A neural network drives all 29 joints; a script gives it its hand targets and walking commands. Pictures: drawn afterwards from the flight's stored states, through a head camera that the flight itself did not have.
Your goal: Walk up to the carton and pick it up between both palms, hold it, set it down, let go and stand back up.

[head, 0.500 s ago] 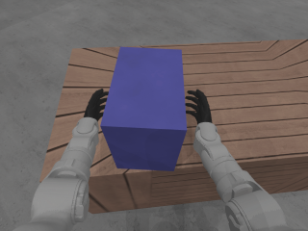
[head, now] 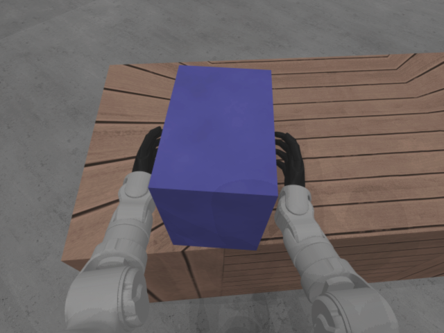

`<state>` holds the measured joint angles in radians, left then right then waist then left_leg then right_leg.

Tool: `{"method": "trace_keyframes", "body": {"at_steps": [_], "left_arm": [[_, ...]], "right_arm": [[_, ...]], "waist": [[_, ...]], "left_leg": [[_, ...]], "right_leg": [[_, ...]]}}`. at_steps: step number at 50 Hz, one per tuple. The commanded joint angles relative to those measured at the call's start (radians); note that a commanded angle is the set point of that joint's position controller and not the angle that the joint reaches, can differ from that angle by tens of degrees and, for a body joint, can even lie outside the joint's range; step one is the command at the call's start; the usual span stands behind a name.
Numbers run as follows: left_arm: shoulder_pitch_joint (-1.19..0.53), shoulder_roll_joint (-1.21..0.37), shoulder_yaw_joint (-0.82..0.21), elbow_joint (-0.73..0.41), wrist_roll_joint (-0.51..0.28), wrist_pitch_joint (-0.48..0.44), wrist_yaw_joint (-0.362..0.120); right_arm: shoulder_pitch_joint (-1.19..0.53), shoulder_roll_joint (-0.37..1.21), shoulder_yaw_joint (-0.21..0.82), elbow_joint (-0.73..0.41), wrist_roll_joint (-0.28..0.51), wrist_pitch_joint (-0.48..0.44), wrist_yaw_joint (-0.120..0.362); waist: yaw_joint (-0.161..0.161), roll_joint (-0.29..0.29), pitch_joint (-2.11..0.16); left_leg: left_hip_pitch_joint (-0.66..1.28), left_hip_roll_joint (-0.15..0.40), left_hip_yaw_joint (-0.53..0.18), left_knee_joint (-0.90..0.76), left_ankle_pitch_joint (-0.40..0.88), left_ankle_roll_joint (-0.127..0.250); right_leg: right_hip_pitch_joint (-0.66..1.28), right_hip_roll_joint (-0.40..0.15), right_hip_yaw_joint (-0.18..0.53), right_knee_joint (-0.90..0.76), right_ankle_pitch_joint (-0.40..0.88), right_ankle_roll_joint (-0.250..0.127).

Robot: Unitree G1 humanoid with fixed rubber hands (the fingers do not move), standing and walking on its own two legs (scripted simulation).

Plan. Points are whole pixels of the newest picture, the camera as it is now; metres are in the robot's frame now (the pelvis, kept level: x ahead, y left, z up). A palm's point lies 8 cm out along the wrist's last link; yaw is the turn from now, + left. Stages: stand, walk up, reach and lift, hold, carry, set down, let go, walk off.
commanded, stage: reach and lift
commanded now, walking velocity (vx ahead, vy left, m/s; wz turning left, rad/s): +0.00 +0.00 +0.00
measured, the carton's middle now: (219, 162) +0.45 +0.01 +0.01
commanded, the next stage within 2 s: none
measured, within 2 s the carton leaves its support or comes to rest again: leaves its support in 1.50 s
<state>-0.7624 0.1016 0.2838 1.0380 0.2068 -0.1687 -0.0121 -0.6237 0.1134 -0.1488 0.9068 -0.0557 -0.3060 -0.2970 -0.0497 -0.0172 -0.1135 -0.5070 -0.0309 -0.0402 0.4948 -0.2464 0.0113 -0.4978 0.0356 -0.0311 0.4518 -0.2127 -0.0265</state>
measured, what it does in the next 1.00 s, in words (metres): stands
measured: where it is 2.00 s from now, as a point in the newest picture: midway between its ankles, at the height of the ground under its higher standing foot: outside the picture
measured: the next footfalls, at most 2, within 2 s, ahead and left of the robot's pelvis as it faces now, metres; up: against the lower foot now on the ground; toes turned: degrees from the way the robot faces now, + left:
none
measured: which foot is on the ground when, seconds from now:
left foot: down 0.00-1.00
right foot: down 0.00-1.00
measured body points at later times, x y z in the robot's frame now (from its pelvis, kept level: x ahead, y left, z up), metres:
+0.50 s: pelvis -0.01 +0.00 +0.00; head +0.05 +0.01 +0.45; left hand +0.42 +0.14 +0.03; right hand +0.37 -0.13 +0.04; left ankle -0.02 +0.10 -0.74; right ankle -0.01 -0.10 -0.74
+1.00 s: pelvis -0.01 +0.00 +0.00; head +0.05 +0.02 +0.45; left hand +0.42 +0.14 +0.03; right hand +0.37 -0.13 +0.04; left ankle -0.02 +0.10 -0.74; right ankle -0.01 -0.10 -0.74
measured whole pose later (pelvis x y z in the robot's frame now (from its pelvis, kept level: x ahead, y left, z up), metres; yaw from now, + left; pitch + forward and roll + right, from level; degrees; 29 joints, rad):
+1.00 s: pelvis -0.01 +0.00 +0.00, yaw +0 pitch +13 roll -1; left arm -0.79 0.08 0.36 1.24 0.27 -0.31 0.01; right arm -0.60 0.18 -0.37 0.96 -0.25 -0.38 -0.26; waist -0.04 -0.02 -0.12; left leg -0.47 -0.03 -0.04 0.49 -0.24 0.01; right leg -0.46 0.04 -0.03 0.45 -0.21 -0.03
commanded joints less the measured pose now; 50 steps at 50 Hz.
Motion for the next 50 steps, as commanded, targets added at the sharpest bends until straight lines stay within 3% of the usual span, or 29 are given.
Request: {"method": "trace_keyframes", "body": {"at_steps": [1,2,3,5,6,8,10,12,15,18,20,24,25,26,27,28,29,30,31,32,33,36,40,42,45,46,48,49,50], "left_arm": [[-0.421,-0.746,-0.181,0.057,0.132,-0.113,-0.138],[-0.411,-0.741,-0.182,0.067,0.131,-0.136,-0.147],[-0.429,-0.733,-0.164,0.094,0.124,-0.147,-0.143],[-0.436,-0.736,-0.169,0.128,0.111,-0.172,-0.14],[-0.419,-0.72,-0.149,0.143,0.128,-0.17,-0.144],[-0.459,-0.732,-0.184,0.148,0.103,-0.177,-0.139],[-0.417,-0.71,-0.159,0.144,0.129,-0.163,-0.136],[-0.458,-0.722,-0.168,0.163,0.101,-0.174,-0.146],[-0.508,-0.705,-0.127,0.156,0.117,-0.184,-0.14],[-0.493,-0.703,-0.116,0.195,0.116,-0.189,-0.151],[-0.525,-0.714,-0.14,0.156,0.111,-0.202,-0.145],[-0.529,-0.68,-0.079,0.22,0.141,-0.186,-0.148],[-0.518,-0.687,-0.091,0.183,0.146,-0.187,-0.148],[-0.524,-0.693,-0.088,0.19,0.151,-0.185,-0.142],[-0.534,-0.718,-0.106,0.134,0.145,-0.191,-0.136],[-0.566,-0.742,-0.135,0.111,0.131,-0.206,-0.13],[-0.523,-0.772,-0.144,0.131,0.129,-0.209,-0.129],[-0.519,-0.737,-0.128,0.147,0.14,-0.198,-0.134],[-0.504,-0.718,-0.11,0.158,0.145,-0.196,-0.132],[-0.498,-0.714,-0.091,0.175,0.151,-0.188,-0.134],[-0.488,-0.722,-0.108,0.168,0.146,-0.195,-0.133],[-0.522,-0.717,-0.118,0.154,0.137,-0.2,-0.14],[-0.484,-0.718,-0.077,0.207,0.149,-0.191,-0.15],[-0.541,-0.723,-0.099,0.137,0.147,-0.205,-0.142],[-0.487,-0.744,-0.122,0.166,0.152,-0.184,-0.134],[-0.476,-0.754,-0.137,0.121,0.148,-0.196,-0.123],[-0.482,-0.754,-0.142,0.145,0.137,-0.199,-0.127],[-0.514,-0.745,-0.134,0.148,0.138,-0.19,-0.131],[-0.551,-0.739,-0.142,0.123,0.143,-0.194,-0.12]], "right_arm": [[-0.498,0.635,0.026,0.026,-0.325,-0.109,0.224],[-0.5,0.668,0.058,0.006,-0.337,-0.128,0.221],[-0.52,0.666,0.057,0.004,-0.354,-0.123,0.225],[-0.483,0.669,0.052,0.039,-0.38,-0.125,0.224],[-0.481,0.665,0.037,0.052,-0.378,-0.127,0.226],[-0.499,0.656,0.029,0.085,-0.375,-0.12,0.225],[-0.448,0.651,0.032,0.132,-0.365,-0.12,0.219],[-0.515,0.664,0.035,0.07,-0.371,-0.126,0.222],[-0.531,0.698,0.037,0.059,-0.365,-0.114,0.226],[-0.533,0.698,0.041,0.074,-0.386,-0.112,0.223],[-0.511,0.707,0.018,0.112,-0.394,-0.104,0.223],[-0.55,0.711,0.003,0.077,-0.41,-0.096,0.227],[-0.521,0.713,0.012,0.073,-0.398,-0.098,0.236],[-0.499,0.695,-0.016,0.102,-0.405,-0.093,0.236],[-0.511,0.691,-0.015,0.128,-0.395,-0.095,0.243],[-0.515,0.712,-0.007,0.106,-0.399,-0.107,0.239],[-0.531,0.726,0.031,0.074,-0.393,-0.119,0.242],[-0.499,0.709,0.001,0.119,-0.404,-0.118,0.229],[-0.509,0.708,0.016,0.104,-0.39,-0.11,0.232],[-0.521,0.706,0.002,0.099,-0.406,-0.106,0.237],[-0.514,0.711,0.014,0.087,-0.392,-0.114,0.241],[-0.52,0.722,0.021,0.103,-0.4,-0.101,0.232],[-0.523,0.727,0.041,0.064,-0.39,-0.106,0.226],[-0.532,0.745,0.018,0.099,-0.41,-0.109,0.227],[-0.509,0.722,0.024,0.111,-0.375,-0.12,0.228],[-0.51,0.746,0.055,0.101,-0.375,-0.125,0.233],[-0.55,0.745,0.062,0.065,-0.368,-0.14,0.229],[-0.553,0.729,0.034,0.095,-0.371,-0.129,0.228],[-0.523,0.73,0.01,0.115,-0.374,-0.123,0.232]], "waist": [[-0.005,0.123,-0.622],[-0.006,0.097,-0.621],[0.012,0.085,-0.648],[-0.011,0.08,-0.607],[0.018,0.081,-0.556],[-0.013,0.102,-0.569],[-0.007,0.108,-0.498],[-0.008,0.074,-0.533],[0.026,0.065,-0.541],[0.008,0.029,-0.537],[-0.022,0.058,-0.53],[0.014,0.05,-0.506],[0.011,0.046,-0.514],[-0.016,0.06,-0.517],[-0.004,0.11,-0.519],[-0.025,0.107,-0.565],[-0.002,0.108,-0.58],[-0.029,0.108,-0.532],[-0.002,0.089,-0.519],[-0.005,0.052,-0.494],[0.005,0.084,-0.498],[-0.018,0.059,-0.509],[0.033,0.031,-0.508],[-0.006,0.025,-0.558],[0.0,0.11,-0.516],[0.015,0.111,-0.551],[0.035,0.059,-0.56],[0.011,0.057,-0.516],[-0.002,0.114,-0.528]], "left_leg": [[0.392,0.068,0.025,0.01,0.628,-0.086],[0.355,0.062,0.04,0.024,0.631,-0.075],[0.332,0.055,0.046,0.012,0.571,-0.076],[0.313,0.053,0.039,0.0,0.57,-0.078],[0.279,0.058,0.039,-0.02,0.559,-0.076],[0.315,0.061,0.028,-0.02,0.526,-0.083],[0.291,0.056,0.034,-0.012,0.515,-0.076],[0.258,0.057,0.038,-0.017,0.464,-0.074],[0.195,0.042,0.057,-0.031,0.381,-0.058],[0.155,0.038,0.054,-0.04,0.345,-0.044],[0.161,0.04,0.042,-0.041,0.328,-0.052],[0.12,0.033,0.07,-0.051,0.251,-0.044],[0.155,0.033,0.065,-0.054,0.291,-0.034],[0.171,0.043,0.053,-0.073,0.272,-0.046],[0.197,0.05,0.045,-0.053,0.349,-0.064],[0.22,0.051,0.039,-0.027,0.386,-0.07],[0.256,0.052,0.048,-0.01,0.444,-0.078],[0.247,0.05,0.04,-0.01,0.421,-0.073],[0.248,0.055,0.046,-0.032,0.382,-0.059],[0.234,0.056,0.048,-0.035,0.377,-0.056],[0.208,0.051,0.053,-0.025,0.378,-0.063],[0.179,0.037,0.054,-0.032,0.306,-0.052],[0.146,0.037,0.065,-0.05,0.281,-0.039],[0.162,0.039,0.062,-0.047,0.285,-0.039],[0.21,0.052,0.055,-0.021,0.387,-0.064],[0.23,0.057,0.044,-0.012,0.455,-0.066],[0.198,0.048,0.059,-0.013,0.401,-0.061],[0.2,0.054,0.058,-0.021,0.364,-0.059],[0.203,0.049,0.053,-0.035,0.37,-0.065]], "right_leg": [[0.419,-0.022,-0.022,-0.03,0.639,0.034],[0.453,-0.03,-0.005,-0.021,0.707,0.045],[0.455,-0.034,-0.009,-0.026,0.657,0.045],[0.501,-0.037,-0.006,-0.025,0.663,0.045],[0.513,-0.043,0.004,-0.031,0.654,0.045],[0.446,-0.034,-0.015,-0.039,0.58,0.042],[0.449,-0.047,0.008,-0.043,0.617,0.041],[0.464,-0.046,0.005,-0.046,0.562,0.04],[0.5,-0.052,0.018,-0.028,0.556,0.044],[0.533,-0.065,0.027,-0.013,0.604,0.052],[0.519,-0.064,0.021,-0.022,0.568,0.053],[0.526,-0.071,0.03,-0.016,0.516,0.051],[0.511,-0.07,0.03,-0.024,0.525,0.053],[0.506,-0.059,0.013,-0.03,0.479,0.039],[0.466,-0.048,-0.001,-0.024,0.472,0.023],[0.466,-0.048,0.002,-0.027,0.503,0.034],[0.449,-0.035,-0.006,-0.021,0.531,0.026],[0.447,-0.048,0.006,-0.032,0.532,0.029],[0.466,-0.046,0.007,-0.043,0.494,0.03],[0.448,-0.042,-0.006,-0.041,0.481,0.03],[0.467,-0.044,0.002,-0.028,0.502,0.028],[0.494,-0.062,0.011,-0.026,0.516,0.044],[0.514,-0.065,0.023,-0.025,0.511,0.041],[0.492,-0.056,0.012,-0.025,0.502,0.039],[0.467,-0.04,-0.001,-0.026,0.5,0.029],[0.462,-0.031,-0.005,-0.022,0.526,0.03],[0.47,-0.038,-0.004,-0.026,0.539,0.033],[0.471,-0.042,-0.004,-0.036,0.491,0.033],[0.473,-0.038,-0.005,-0.045,0.473,0.027]]}}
